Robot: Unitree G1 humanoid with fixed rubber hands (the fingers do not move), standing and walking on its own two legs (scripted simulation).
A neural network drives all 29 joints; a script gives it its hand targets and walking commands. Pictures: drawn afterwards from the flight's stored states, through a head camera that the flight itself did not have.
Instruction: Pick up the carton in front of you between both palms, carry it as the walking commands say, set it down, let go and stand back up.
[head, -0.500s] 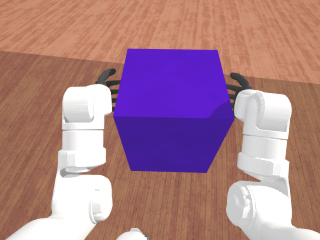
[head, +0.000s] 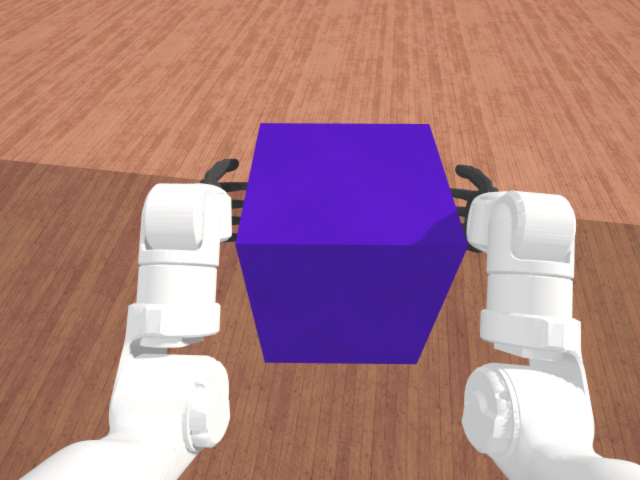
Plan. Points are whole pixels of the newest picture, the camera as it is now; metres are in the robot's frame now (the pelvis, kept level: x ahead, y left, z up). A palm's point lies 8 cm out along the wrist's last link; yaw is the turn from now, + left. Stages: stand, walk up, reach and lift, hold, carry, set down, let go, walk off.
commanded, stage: carry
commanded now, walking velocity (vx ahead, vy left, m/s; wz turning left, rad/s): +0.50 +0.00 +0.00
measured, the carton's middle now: (342, 249) +0.39 +0.01 +0.08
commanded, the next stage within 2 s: none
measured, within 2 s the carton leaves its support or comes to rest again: neither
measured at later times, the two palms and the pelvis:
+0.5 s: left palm (270, 56) +0.69 +0.15 +0.20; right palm (461, 81) +0.65 -0.15 +0.20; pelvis +0.29 +0.03 +0.05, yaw -1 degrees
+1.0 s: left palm out of the picture +0.91 +0.18 +0.25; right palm out of the picture +0.93 -0.12 +0.25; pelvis +0.53 +0.00 +0.08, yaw +1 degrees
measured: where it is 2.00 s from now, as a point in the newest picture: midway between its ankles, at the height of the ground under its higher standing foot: (331, 368)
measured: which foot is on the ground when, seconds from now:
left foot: up 0.00-0.28, down 0.30-0.70, up 0.72-0.96, down 0.98-1.00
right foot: down 0.00-0.32, up 0.34-0.66, down 0.68-1.00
